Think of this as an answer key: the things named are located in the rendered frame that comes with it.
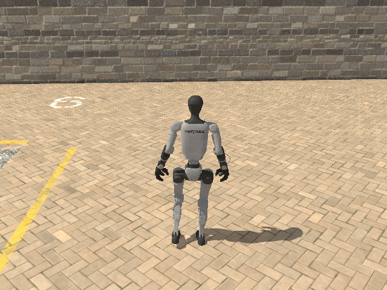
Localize robot right upper arm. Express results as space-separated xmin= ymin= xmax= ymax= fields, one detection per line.
xmin=207 ymin=122 xmax=223 ymax=155

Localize robot left forearm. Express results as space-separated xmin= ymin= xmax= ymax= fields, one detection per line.
xmin=157 ymin=145 xmax=170 ymax=169

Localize left robot shin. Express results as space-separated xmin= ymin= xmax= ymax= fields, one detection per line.
xmin=173 ymin=194 xmax=182 ymax=236

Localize right robot foot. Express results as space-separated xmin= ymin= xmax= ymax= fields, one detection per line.
xmin=196 ymin=230 xmax=205 ymax=246

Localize robot left upper arm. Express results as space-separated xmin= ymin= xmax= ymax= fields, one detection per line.
xmin=164 ymin=121 xmax=183 ymax=154

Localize robot left hand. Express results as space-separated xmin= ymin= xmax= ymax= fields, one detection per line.
xmin=155 ymin=167 xmax=169 ymax=181

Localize robot right hand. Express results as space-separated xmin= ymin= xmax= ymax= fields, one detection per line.
xmin=215 ymin=168 xmax=229 ymax=182

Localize robot right forearm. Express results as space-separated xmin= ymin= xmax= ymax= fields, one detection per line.
xmin=217 ymin=146 xmax=228 ymax=170

